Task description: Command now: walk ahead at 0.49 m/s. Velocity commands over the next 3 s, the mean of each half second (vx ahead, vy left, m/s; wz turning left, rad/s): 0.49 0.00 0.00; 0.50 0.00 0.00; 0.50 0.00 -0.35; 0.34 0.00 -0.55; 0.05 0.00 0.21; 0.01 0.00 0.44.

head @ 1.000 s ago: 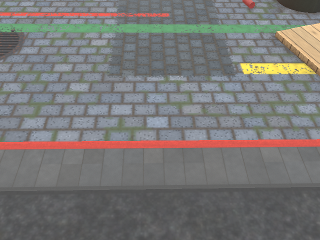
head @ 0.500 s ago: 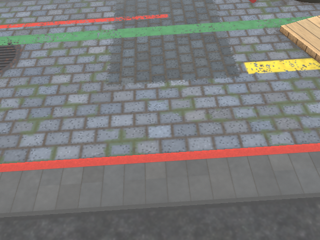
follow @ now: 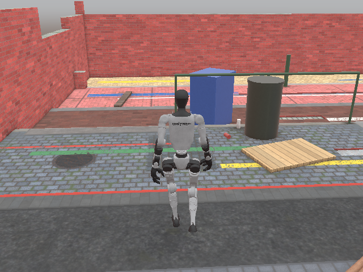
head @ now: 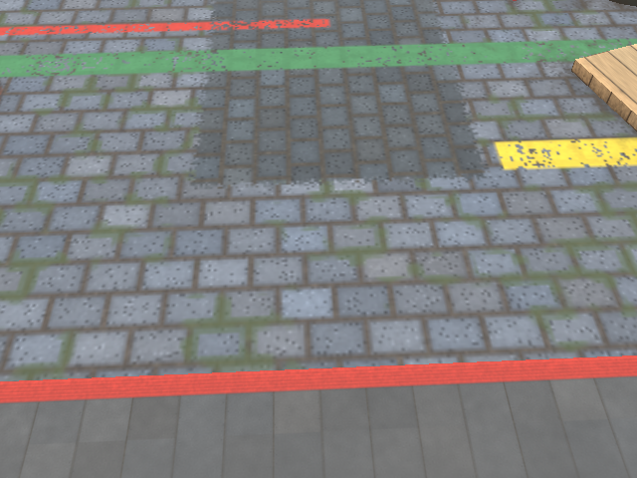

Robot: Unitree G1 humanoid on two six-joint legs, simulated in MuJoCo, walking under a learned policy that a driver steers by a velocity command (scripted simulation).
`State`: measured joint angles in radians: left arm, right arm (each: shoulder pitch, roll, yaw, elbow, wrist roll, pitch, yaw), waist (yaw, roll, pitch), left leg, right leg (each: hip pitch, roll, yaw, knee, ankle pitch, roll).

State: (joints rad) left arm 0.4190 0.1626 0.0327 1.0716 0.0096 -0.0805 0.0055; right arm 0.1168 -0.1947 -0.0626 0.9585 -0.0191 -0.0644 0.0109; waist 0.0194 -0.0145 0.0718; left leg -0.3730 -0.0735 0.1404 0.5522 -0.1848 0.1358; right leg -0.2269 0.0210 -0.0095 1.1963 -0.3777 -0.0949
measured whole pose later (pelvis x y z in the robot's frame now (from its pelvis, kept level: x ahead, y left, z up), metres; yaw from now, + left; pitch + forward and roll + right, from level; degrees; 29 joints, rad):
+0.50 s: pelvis +0.28 -0.04 +0.00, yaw +0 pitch +0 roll +1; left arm 0.02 0.17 0.04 0.86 0.04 -0.07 -0.01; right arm 0.48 -0.18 -0.03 1.08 0.00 -0.08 -0.02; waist -0.05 0.01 0.08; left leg -0.01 -0.03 0.06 0.70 -0.49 0.06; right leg -0.45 0.02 -0.11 0.56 -0.10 -0.11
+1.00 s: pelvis +0.55 -0.03 +0.00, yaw +1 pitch -1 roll -1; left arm 0.44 0.19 0.04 1.03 0.02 -0.07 0.01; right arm 0.12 -0.21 -0.05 0.91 -0.04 -0.06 0.03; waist 0.03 0.01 0.02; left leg -0.37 0.00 0.08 0.70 -0.29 0.10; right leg -0.03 0.05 -0.11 0.60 -0.44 -0.08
